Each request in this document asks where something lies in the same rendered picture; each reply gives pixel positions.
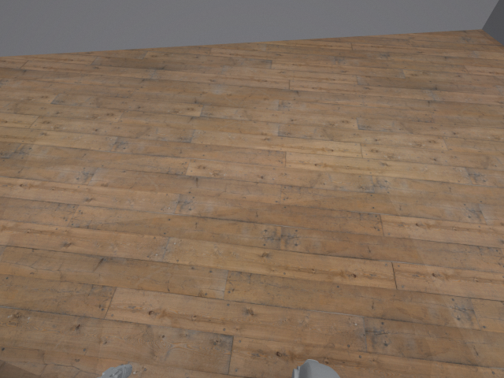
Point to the right robot thigh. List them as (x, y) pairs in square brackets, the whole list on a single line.
[(314, 370)]

